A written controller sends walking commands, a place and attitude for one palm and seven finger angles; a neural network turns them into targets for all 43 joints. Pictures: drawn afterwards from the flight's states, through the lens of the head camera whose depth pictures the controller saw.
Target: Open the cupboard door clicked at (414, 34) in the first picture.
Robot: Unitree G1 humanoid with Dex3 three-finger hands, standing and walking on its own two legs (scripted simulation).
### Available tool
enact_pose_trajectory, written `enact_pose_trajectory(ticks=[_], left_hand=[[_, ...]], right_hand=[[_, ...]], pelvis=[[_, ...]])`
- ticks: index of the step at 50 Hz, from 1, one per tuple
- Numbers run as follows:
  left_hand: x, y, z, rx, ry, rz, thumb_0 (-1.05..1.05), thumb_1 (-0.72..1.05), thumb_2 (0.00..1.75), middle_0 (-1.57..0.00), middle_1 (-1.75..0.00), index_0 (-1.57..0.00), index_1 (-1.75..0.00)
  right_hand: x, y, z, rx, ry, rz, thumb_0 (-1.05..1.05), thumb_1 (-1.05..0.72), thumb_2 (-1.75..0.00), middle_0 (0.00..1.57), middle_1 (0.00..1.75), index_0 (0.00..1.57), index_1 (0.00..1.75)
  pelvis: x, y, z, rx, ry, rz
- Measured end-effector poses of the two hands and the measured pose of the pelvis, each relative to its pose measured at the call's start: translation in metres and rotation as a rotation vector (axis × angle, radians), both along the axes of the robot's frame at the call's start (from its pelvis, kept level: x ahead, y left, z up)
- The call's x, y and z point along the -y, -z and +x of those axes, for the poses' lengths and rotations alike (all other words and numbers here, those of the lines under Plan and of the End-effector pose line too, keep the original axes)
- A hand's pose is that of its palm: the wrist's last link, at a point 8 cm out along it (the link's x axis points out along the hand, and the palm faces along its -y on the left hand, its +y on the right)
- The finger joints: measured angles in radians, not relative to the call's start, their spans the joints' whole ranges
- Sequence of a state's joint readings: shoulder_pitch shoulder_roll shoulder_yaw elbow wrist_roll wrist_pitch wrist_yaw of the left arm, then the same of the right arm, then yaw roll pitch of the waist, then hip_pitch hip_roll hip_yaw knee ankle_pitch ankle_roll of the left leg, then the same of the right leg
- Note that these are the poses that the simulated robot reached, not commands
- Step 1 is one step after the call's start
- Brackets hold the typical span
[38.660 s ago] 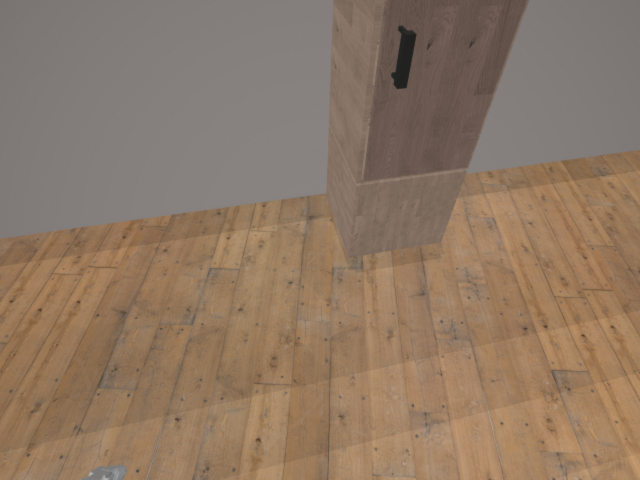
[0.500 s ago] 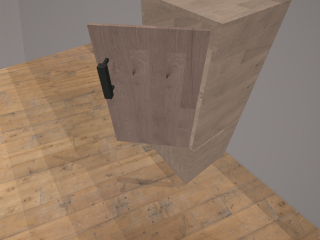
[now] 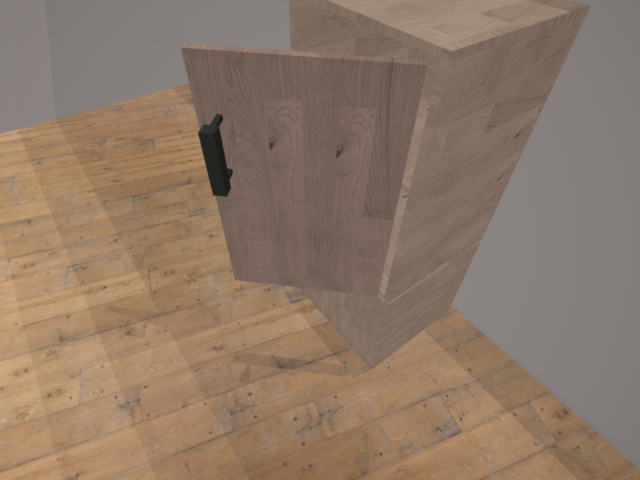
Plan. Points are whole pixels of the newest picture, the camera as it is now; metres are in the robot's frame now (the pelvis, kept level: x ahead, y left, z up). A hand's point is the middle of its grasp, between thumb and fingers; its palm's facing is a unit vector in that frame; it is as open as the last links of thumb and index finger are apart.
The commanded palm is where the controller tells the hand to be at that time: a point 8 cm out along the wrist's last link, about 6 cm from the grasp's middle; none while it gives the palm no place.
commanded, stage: look again from close up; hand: left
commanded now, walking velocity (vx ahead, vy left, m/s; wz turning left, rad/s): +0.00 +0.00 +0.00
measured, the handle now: (219, 155) +0.63 +0.22 +0.07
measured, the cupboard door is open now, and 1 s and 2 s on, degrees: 46 46 46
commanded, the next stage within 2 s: shuffle to correct the standing spot in 0.18 s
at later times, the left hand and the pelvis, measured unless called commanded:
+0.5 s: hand out of the picture -0.01 +0.17 -0.18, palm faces +0.05 -0.99 -0.16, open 7.4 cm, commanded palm none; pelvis +0.01 +0.01 +0.00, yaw -2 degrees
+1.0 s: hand out of the picture +0.10 +0.21 -0.18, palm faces +0.00 -0.97 -0.24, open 7.3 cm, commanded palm none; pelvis +0.07 +0.03 -0.01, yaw -3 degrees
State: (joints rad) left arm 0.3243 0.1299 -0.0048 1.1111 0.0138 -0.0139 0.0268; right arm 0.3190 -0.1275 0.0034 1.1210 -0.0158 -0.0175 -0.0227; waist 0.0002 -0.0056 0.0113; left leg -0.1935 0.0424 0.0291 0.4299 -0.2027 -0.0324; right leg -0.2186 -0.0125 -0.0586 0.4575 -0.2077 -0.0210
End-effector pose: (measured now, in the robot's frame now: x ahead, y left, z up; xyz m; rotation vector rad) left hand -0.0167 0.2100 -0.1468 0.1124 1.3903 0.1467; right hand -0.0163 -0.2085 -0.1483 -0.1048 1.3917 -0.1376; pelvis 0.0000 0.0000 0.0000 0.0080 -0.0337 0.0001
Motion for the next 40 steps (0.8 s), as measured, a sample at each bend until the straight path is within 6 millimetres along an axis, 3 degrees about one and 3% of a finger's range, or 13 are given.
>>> enact_pose_trajectory(ticks=[18, 27, 35, 40], left_hand=[[-0.005, 0.0, -0.004, -0.007, -0.008, 0.001, 0.0, 0.9, 0.9, -0.2, -0.3, -0.2, -0.3], [-0.017, 0.006, 0.0, -0.041, -0.023, -0.01, 0.0, 0.9, 0.9, -0.2, -0.3, -0.2, -0.3], [-0.038, 0.008, 0.034, -0.04, 0.003, 0.008, 0.01, 0.91, 0.9, -0.2, -0.3, -0.2, -0.3], [-0.041, 0.007, 0.064, -0.002, 0.0, 0.025, 0.01, 0.91, 0.9, -0.2, -0.3, -0.2, -0.3]], right_hand=[[-0.007, 0.0, -0.006, -0.018, 0.003, 0.005, 0.0, -0.91, -0.9, 0.2, 0.3, 0.2, 0.3], [-0.009, 0.001, -0.012, -0.05, 0.031, -0.019, 0.0, -0.91, -0.9, 0.2, 0.3, 0.2, 0.3], [-0.026, 0.003, -0.005, -0.082, 0.063, -0.017, 0.0, -0.91, -0.9, 0.2, 0.3, 0.2, 0.3], [-0.035, 0.007, 0.021, -0.089, 0.052, 0.001, 0.01, -0.91, -0.9, 0.2, 0.3, 0.2, 0.3]], pelvis=[[-0.004, 0.0, 0.001, -0.004, 0.003, 0.0], [-0.017, 0.006, 0.016, -0.017, 0.034, -0.003], [-0.03, 0.01, 0.045, -0.031, 0.045, 0.013], [-0.032, 0.012, 0.064, -0.038, 0.038, 0.004]])
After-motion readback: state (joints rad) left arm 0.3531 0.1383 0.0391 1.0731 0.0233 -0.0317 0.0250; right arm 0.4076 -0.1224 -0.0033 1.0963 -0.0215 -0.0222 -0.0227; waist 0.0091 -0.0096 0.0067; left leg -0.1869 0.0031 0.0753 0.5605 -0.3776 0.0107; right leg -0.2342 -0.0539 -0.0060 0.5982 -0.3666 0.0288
